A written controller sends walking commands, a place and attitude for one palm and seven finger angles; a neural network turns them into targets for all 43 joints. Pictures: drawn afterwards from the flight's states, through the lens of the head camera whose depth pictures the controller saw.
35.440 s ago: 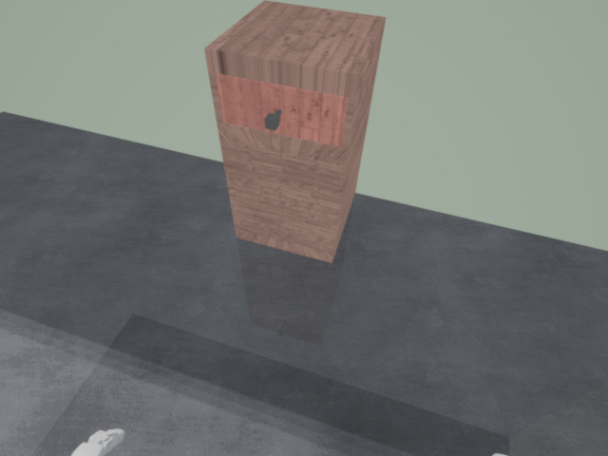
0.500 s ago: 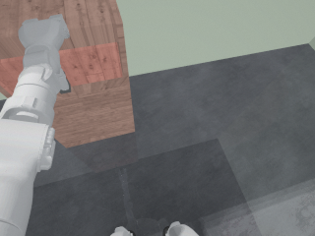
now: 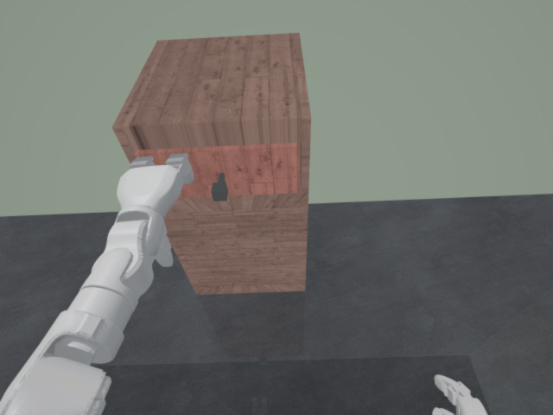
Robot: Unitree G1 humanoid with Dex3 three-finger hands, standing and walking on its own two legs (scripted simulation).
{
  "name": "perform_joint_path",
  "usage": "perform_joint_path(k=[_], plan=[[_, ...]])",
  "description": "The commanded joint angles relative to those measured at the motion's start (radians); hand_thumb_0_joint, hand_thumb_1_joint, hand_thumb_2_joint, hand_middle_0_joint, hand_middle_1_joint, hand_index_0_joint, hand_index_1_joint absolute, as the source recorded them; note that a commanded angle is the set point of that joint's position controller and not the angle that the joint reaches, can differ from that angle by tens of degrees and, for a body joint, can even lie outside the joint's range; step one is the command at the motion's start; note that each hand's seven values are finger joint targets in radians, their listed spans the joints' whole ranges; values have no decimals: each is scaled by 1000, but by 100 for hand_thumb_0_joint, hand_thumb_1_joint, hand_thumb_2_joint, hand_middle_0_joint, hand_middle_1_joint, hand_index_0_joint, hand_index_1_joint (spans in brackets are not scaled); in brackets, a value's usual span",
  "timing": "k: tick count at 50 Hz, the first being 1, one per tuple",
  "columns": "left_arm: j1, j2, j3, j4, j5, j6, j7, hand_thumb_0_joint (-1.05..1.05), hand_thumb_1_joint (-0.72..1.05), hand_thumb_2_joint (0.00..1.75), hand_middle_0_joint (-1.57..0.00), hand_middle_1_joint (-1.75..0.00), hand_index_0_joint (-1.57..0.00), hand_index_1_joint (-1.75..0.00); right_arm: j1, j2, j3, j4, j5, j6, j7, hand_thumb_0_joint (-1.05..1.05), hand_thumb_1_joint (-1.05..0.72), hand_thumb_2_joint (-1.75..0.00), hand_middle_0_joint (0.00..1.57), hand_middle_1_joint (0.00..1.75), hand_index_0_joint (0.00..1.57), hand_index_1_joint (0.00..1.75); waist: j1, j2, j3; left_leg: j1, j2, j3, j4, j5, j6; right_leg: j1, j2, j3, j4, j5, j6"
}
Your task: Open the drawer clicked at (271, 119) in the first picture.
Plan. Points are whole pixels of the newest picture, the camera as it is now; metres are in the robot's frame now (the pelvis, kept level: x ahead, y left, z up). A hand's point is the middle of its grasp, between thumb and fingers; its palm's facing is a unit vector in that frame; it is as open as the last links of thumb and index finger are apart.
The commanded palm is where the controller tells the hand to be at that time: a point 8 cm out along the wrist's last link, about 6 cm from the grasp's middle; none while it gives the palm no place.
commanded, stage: draw the hand back to the body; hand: left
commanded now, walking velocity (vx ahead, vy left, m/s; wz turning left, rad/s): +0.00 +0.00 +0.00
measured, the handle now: (220, 186) +0.63 +0.18 -0.10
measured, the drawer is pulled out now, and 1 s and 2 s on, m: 0.01 0.01 0.01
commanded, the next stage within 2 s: step back with the hand held close in 0.98 s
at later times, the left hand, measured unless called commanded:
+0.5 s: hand (114, 280) +0.24 +0.19 +0.16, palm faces +0.31 -0.89 -0.33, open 11.1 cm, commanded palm +0.18 +0.24 +0.18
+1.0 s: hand (55, 342) +0.17 +0.21 +0.17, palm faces +0.42 -0.82 -0.38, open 7.5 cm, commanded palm +0.11 +0.25 +0.19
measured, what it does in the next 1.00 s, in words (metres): stands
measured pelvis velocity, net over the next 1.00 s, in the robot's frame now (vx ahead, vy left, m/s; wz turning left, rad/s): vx -0.01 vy -0.03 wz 0.03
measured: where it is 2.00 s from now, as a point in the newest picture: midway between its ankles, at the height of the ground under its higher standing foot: outside the picture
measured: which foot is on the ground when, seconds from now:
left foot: down 0.00-1.00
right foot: down 0.00-1.00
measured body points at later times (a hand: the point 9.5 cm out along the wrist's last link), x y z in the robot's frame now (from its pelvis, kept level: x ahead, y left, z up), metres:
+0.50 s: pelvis +0.00 -0.03 +0.02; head +0.00 -0.06 +0.47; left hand +0.22 +0.23 +0.18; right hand +0.18 -0.25 -0.08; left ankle -0.01 +0.10 -0.73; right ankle -0.04 -0.12 -0.73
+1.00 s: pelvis -0.01 -0.03 +0.02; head -0.02 -0.06 +0.46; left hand +0.14 +0.26 +0.19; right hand +0.20 -0.23 -0.07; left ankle -0.01 +0.10 -0.73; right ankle -0.04 -0.12 -0.73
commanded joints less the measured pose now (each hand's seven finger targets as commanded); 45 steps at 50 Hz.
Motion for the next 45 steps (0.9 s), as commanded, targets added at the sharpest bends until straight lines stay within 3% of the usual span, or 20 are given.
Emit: perform_joint_path(k=[1,2,3,4,5,6,8,9,11,16,18,22,24,27,28,33,39,42,45], plan=[[-411,63,201,-355,-795,-127,-6,0,-43,33,-29,-115,-29,-115,-48,-65,39,-194,28,-61,-33,0,-90,-90,20,30,20,30,-61,-166,-131,392,38,2,-155,231,26,134,33,-28,-173,265,-14],[-356,102,243,-368,-798,-151,-2,0,-40,34,-29,-113,-29,-113,-73,-54,45,-202,25,-74,-43,0,-90,-90,20,30,20,30,-45,-144,-119,392,29,13,-158,217,26,157,30,-21,-176,257,-15],[-279,144,334,-404,-885,-180,-7,0,-36,36,-29,-111,-29,-111,-81,-81,48,-206,14,-80,-59,0,-90,-90,20,30,20,30,-23,-150,-170,398,25,9,-170,236,19,207,25,-27,-179,271,-16],[-259,130,331,-492,-926,-203,-18,0,-32,37,-29,-109,-29,-109,-101,-77,61,-214,10,-93,-63,0,-90,-90,20,30,20,30,-13,-60,-185,430,21,13,-181,291,8,221,17,-28,-173,316,-15],[-207,135,361,-540,-949,-217,-17,0,-29,39,-29,-107,-29,-107,-103,-77,63,-215,1,-106,-65,0,-90,-90,20,30,20,30,-3,-36,-202,455,21,12,-182,342,-1,247,17,-33,-173,356,-15],[-154,123,374,-603,-970,-231,-19,0,-26,40,-28,-104,-28,-104,-108,-71,64,-217,-4,-120,-64,0,-90,-90,20,30,20,30,2,33,-195,465,22,11,-188,379,-12,253,11,-31,-175,380,-16],[4,128,424,-625,-1000,-238,-22,0,-18,43,-28,-100,-28,-100,-111,-67,67,-207,-15,-134,-63,0,-90,-90,20,30,20,30,19,36,-135,422,20,15,-205,366,-19,276,13,-34,-201,390,-15],[69,109,426,-638,-1014,-240,-24,0,-15,45,-27,-98,-27,-98,-113,-59,72,-205,-15,-138,-62,0,-90,-90,20,30,20,30,15,-26,-67,386,22,18,-220,341,-19,272,10,-37,-215,400,-8],[164,84,433,-694,-1033,-249,-30,0,-8,48,-27,-93,-27,-93,-125,-55,70,-207,-16,-148,-60,0,-90,-90,20,30,20,30,15,-79,-29,360,22,27,-236,301,-17,282,5,-35,-233,399,1],[347,66,443,-894,-1039,-276,-35,0,9,55,-26,-82,-26,-82,-133,-46,66,-207,-26,-177,-56,0,-90,-90,20,30,20,30,21,-3,-78,396,13,36,-238,342,-20,330,-6,-27,-239,450,7],[438,40,422,-954,-1037,-284,-35,0,17,58,-25,-77,-25,-77,-140,-45,64,-204,-31,-193,-56,0,-90,-90,20,30,20,30,21,8,-65,409,9,37,-240,346,-21,319,-4,-29,-251,450,9],[602,79,485,-1072,-1039,-301,-17,0,31,64,-24,-68,-24,-68,-149,-45,54,-196,-36,-214,-62,0,-90,-90,20,30,20,30,29,-79,-78,407,9,35,-240,336,-14,337,-14,-28,-253,463,25],[688,95,512,-1112,-1040,-306,-12,0,37,68,-24,-64,-24,-64,-150,-43,52,-188,-37,-222,-64,0,-90,-90,20,30,20,30,33,-56,-43,401,8,37,-240,327,-14,320,-21,-25,-264,446,26],[826,104,553,-1158,-1041,-315,-6,0,48,72,-23,-57,-23,-57,-153,-38,47,-181,-39,-234,-67,0,-90,-90,20,30,20,30,43,-73,-31,392,6,37,-232,333,-11,322,-24,-28,-262,451,30],[874,111,569,-1157,-1044,-316,-9,0,51,74,-23,-55,-23,-55,-158,-38,42,-177,-39,-238,-68,0,-90,-90,20,30,20,30,45,-71,11,385,5,38,-229,317,-13,294,-21,-25,-285,421,29],[1029,111,614,-1204,-1049,-330,-11,0,69,81,-22,-43,-22,-43,-167,-24,32,-174,-35,-257,-73,0,-90,-90,20,30,20,30,52,-52,69,370,6,37,-222,289,-15,258,-17,-25,-306,356,28],[931,78,560,-1197,-1040,-341,-6,0,90,90,-20,-30,-20,-30,-141,-36,29,-156,-35,-283,-85,0,-90,-90,20,30,20,30,20,-47,134,385,9,29,-227,215,-8,190,-16,-21,-331,211,27],[940,80,574,-1174,-1038,-340,2,0,90,90,-20,-30,-20,-30,-140,-32,31,-156,-42,-290,-94,0,-90,-90,20,30,20,30,37,-85,101,387,6,21,-234,218,-5,223,-15,-26,-314,210,26],[939,96,589,-1192,-1039,-342,3,0,90,90,-20,-30,-20,-30,-149,-26,39,-160,-45,-296,-96,0,-90,-90,20,30,20,30,51,-50,89,383,4,15,-241,232,-8,251,-19,-25,-305,228,19]])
